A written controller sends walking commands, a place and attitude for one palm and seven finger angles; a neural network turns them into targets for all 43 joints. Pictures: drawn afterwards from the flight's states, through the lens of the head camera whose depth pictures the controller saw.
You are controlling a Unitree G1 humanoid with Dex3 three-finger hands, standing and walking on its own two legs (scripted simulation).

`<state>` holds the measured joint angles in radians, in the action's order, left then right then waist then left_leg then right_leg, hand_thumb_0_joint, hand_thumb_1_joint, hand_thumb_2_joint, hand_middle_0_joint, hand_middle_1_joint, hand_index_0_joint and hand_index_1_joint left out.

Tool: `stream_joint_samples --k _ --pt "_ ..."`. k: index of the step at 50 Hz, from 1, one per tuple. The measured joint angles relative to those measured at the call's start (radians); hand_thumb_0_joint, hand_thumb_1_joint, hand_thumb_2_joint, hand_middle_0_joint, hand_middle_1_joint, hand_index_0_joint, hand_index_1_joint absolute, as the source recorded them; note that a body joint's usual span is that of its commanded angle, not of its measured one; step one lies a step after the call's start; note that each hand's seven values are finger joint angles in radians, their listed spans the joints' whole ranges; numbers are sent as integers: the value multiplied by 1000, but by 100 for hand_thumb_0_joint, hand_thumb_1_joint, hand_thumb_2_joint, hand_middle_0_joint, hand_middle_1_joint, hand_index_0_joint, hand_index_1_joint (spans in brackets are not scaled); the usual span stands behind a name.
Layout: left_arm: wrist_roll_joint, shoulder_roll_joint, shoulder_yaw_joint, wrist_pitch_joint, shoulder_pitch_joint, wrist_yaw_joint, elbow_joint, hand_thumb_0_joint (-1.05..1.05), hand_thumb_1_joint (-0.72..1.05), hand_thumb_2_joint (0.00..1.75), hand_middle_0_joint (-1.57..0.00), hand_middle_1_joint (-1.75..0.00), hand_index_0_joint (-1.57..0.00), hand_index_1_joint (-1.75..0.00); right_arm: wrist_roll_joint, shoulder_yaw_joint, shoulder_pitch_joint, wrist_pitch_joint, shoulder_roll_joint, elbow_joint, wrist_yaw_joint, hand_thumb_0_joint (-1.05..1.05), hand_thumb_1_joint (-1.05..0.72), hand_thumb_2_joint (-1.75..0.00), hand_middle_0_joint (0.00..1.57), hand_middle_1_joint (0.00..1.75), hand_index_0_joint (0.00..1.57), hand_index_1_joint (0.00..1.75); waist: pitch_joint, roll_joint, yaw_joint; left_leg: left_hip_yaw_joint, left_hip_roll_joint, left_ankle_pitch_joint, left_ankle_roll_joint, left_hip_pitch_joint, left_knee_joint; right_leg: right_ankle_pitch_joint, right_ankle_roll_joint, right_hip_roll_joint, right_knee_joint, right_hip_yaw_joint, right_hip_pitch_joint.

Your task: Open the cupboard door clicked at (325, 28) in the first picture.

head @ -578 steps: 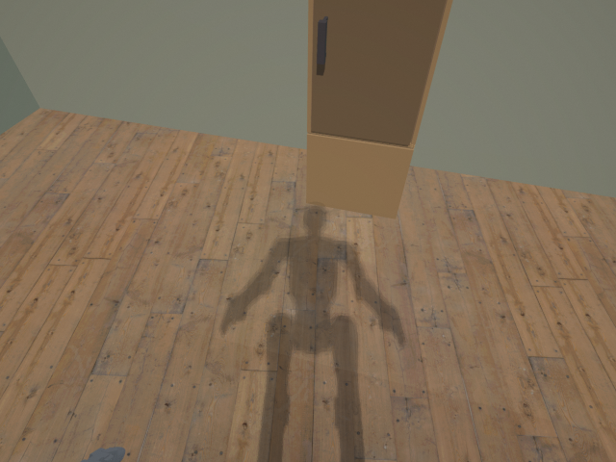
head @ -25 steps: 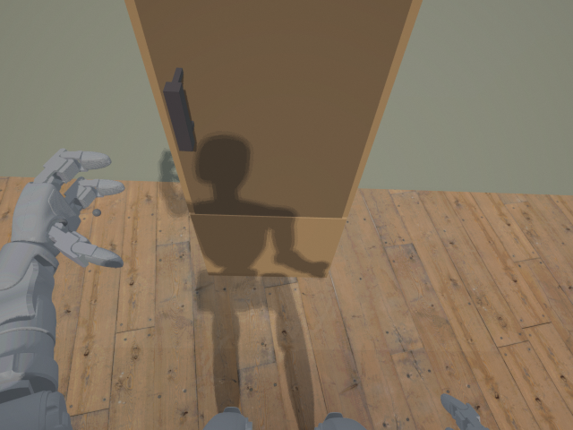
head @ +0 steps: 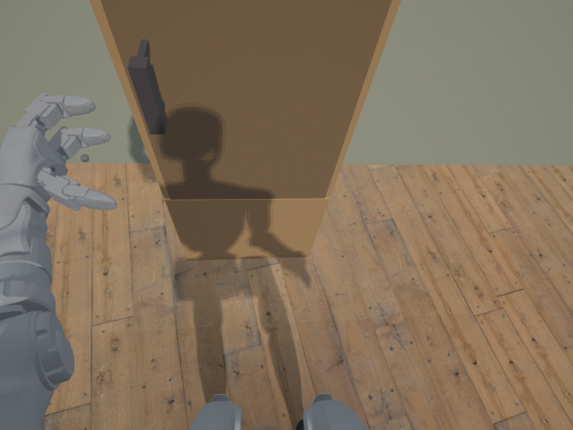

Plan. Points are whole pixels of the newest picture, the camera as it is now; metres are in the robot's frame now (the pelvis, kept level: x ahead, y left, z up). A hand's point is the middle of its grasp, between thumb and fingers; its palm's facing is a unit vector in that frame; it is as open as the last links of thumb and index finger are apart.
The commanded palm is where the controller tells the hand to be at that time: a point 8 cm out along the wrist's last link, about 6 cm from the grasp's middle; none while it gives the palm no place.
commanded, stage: move the hooked fingers beside the handle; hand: left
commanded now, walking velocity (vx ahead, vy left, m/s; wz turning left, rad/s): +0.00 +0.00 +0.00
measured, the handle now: (151, 88) +0.60 +0.20 +0.07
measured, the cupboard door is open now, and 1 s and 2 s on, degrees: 0 0 0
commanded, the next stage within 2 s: slide the fingers in behind the handle in 1.38 s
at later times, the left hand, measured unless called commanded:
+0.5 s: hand (97, 113) +0.54 +0.26 +0.08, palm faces +0.02 -1.00 +0.00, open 14.0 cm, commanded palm +0.53 +0.30 +0.08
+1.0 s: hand (91, 109) +0.55 +0.28 +0.08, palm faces +0.02 -1.00 +0.01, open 14.0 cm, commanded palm +0.54 +0.30 +0.07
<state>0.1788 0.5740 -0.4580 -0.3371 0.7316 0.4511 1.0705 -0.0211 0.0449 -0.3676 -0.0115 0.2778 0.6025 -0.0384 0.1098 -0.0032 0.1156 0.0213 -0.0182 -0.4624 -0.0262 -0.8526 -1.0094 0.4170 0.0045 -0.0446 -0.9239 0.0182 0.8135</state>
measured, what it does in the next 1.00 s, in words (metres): stands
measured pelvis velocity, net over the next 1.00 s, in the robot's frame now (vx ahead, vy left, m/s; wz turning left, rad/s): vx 0.01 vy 0.02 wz -0.03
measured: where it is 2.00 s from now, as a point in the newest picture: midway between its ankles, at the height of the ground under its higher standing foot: outside the picture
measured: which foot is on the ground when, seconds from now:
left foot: down 0.00-1.00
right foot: down 0.00-1.00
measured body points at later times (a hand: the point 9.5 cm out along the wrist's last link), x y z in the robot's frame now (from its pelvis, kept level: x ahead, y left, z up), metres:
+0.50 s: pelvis +0.00 +0.00 -0.01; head +0.15 +0.04 +0.41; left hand +0.53 +0.32 +0.09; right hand -0.02 -0.27 -0.10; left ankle +0.01 +0.10 -0.68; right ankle +0.01 -0.13 -0.68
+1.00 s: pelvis +0.01 +0.02 -0.01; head +0.18 +0.06 +0.41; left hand +0.54 +0.33 +0.08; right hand -0.03 -0.24 -0.10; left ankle +0.01 +0.10 -0.68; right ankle +0.01 -0.13 -0.68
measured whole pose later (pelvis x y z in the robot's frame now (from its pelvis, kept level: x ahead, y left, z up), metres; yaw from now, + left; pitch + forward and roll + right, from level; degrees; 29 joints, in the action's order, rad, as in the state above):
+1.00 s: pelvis +0.01 +0.02 -0.01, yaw -2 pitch +26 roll -7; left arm 0.07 0.78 -0.51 -0.29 1.02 0.43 1.22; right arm 0.02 0.08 -0.45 -0.12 0.26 0.60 0.00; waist 0.10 -0.02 0.22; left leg 0.05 -0.04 -0.50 -0.04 -1.03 -1.07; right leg 0.42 0.02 -0.07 -0.91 0.04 0.95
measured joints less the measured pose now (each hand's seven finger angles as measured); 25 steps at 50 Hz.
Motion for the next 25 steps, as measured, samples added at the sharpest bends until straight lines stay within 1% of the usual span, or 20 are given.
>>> stream_joint_samples --k 3,9,16,25 --pt "-23 27 -12 1 30 -10 36 -1 -50 30 -30 -120 -30 -120 3 4 -4 -12 -1 -6 2 1 -90 -90 20 30 20 30 -3 -1 13 -1 -3 -1 0 -15 -7 0 0 -3 -5 -1 15" --pt "-41 82 -23 -13 108 -10 108 -1 -50 30 -30 -120 -30 -120 8 13 -14 -30 1 2 1 0 -90 -90 20 30 20 30 -11 -1 33 6 -7 -5 1 -51 -26 0 -1 -7 -16 6 46" --pt "-68 149 -16 6 217 -8 174 -1 -50 30 -30 -120 -30 -120 17 23 -27 -42 10 13 -4 0 -90 -90 20 30 20 30 -19 -3 65 19 -8 -6 1 -112 -50 -1 -1 -9 -29 18 99" --pt "-117 226 -39 36 325 -24 227 -1 -50 30 -30 -120 -30 -120 30 33 -48 -62 18 0 0 0 -90 -90 20 30 20 30 -22 -11 114 22 -17 -17 -2 -176 -76 -1 2 -18 -38 21 157"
